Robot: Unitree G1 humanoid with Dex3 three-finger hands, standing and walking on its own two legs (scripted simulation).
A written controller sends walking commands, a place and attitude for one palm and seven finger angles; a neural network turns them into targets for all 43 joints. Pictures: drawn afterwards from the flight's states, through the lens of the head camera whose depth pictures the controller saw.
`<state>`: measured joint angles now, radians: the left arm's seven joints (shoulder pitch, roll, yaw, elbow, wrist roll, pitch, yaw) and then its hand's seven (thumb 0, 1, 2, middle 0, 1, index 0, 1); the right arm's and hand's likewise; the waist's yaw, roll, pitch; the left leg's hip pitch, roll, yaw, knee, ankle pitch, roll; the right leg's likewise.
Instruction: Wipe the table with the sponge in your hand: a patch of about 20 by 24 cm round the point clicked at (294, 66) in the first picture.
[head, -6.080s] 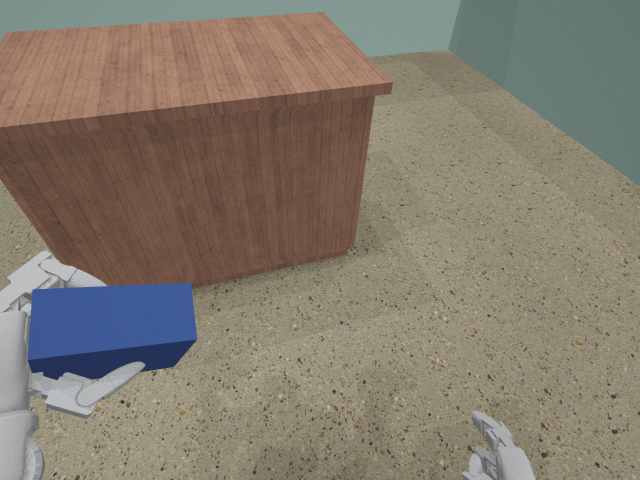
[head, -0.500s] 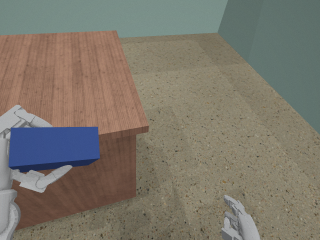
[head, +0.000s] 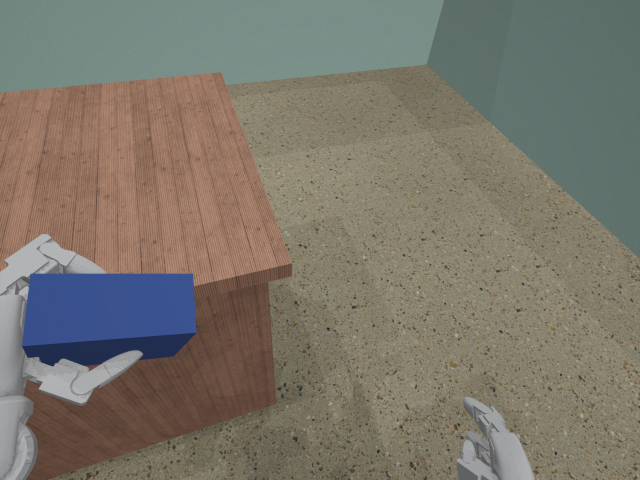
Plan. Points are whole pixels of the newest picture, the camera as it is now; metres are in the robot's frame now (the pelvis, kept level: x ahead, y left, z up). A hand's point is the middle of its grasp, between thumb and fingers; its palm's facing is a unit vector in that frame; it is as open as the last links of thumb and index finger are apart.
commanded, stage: look again from close up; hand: left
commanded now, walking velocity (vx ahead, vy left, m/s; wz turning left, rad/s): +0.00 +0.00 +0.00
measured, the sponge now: (138, 320) +0.23 +0.21 +0.13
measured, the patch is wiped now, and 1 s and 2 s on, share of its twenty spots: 0.00 0.00 0.00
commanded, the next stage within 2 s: shuffle to correct the standing spot in 0.12 s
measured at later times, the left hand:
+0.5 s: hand (91, 330) +0.21 +0.24 +0.14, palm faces +0.39 -0.84 -0.37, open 10.1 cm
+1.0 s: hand (90, 258) +0.28 +0.27 +0.15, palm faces +0.41 -0.81 -0.41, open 10.1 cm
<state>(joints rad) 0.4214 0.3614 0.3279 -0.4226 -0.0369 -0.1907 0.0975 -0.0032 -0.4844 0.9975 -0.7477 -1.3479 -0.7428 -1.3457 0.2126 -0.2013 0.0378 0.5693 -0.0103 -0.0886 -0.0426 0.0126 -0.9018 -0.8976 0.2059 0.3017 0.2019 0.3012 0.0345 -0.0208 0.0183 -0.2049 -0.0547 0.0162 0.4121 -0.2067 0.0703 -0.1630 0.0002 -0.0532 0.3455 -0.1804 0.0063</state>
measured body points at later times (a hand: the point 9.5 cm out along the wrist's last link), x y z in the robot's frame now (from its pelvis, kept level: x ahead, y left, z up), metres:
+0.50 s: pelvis +0.01 -0.01 -0.01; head +0.00 +0.00 +0.44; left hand +0.18 +0.28 +0.16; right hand +0.18 -0.24 -0.08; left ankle +0.01 +0.06 -0.74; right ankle +0.00 -0.13 -0.74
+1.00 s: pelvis +0.07 +0.03 -0.03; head +0.09 +0.04 +0.42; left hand +0.25 +0.32 +0.17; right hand +0.24 -0.21 -0.11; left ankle +0.11 +0.17 -0.75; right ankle +0.03 -0.11 -0.74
